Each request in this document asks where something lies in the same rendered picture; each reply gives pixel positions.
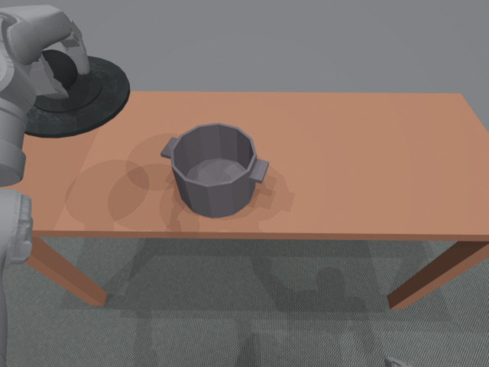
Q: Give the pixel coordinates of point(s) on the left robot hand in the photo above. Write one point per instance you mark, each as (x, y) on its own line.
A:
(52, 26)

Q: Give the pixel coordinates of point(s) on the robot left forearm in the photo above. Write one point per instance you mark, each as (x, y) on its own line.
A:
(20, 46)

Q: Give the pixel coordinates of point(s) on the knob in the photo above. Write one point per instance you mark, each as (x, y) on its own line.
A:
(63, 67)

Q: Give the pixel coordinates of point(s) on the table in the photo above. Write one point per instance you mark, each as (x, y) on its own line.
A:
(342, 166)

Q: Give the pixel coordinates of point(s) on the left robot upper arm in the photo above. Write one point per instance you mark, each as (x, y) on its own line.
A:
(16, 226)

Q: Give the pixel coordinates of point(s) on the pot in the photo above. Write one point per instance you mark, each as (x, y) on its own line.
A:
(215, 167)

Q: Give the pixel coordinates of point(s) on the lid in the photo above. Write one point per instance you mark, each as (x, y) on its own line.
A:
(94, 99)

